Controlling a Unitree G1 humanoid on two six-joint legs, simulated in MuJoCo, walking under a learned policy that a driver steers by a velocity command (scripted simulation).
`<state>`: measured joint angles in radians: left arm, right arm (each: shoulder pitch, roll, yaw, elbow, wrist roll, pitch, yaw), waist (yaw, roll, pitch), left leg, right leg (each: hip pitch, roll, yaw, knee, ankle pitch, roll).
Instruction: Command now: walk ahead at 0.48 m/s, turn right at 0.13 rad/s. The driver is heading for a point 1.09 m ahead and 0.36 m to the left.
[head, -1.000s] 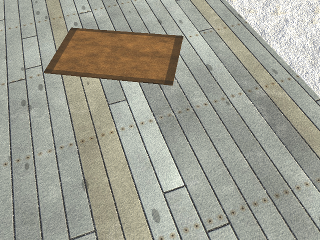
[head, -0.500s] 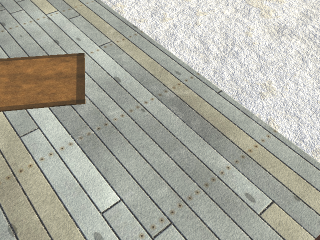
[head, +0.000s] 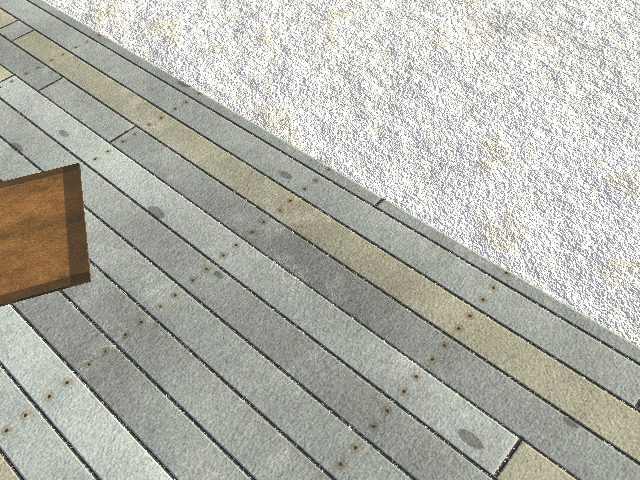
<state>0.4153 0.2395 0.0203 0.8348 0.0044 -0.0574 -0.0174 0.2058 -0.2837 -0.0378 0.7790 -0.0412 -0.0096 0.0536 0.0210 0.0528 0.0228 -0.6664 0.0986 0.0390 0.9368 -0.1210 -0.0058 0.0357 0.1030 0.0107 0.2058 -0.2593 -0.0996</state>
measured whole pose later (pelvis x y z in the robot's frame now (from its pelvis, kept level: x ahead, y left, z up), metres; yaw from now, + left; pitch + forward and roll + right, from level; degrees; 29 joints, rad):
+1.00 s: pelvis +0.55 -0.03 +0.00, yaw +11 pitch +0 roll -1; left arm 0.34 0.24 0.04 0.88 0.03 -0.09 0.00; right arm 0.23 -0.28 -0.08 0.87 -0.02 0.01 0.03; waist 0.00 0.04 0.04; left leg -0.61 0.06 -0.01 1.13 -0.19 0.04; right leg -0.13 0.01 -0.19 0.35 -0.22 -0.06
